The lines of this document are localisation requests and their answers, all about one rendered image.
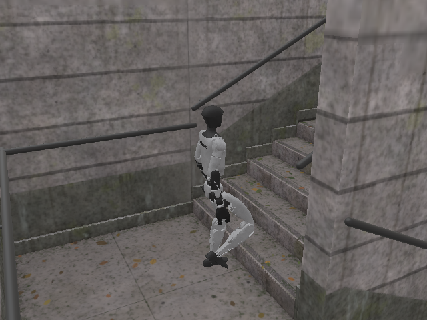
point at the robot left upper arm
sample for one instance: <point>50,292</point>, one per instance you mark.
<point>198,149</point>

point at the robot thigh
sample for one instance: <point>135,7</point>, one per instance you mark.
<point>237,208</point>
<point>214,222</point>

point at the right robot hand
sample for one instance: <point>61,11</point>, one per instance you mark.
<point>222,213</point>

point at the right robot forearm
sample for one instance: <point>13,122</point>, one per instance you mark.
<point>215,176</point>

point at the robot right upper arm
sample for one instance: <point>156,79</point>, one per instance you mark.
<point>218,147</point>

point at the left robot forearm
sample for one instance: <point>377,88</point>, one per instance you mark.
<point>201,168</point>

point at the left robot thigh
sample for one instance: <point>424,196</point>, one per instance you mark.
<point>214,222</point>

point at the right robot thigh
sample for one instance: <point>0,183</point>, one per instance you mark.
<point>237,208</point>

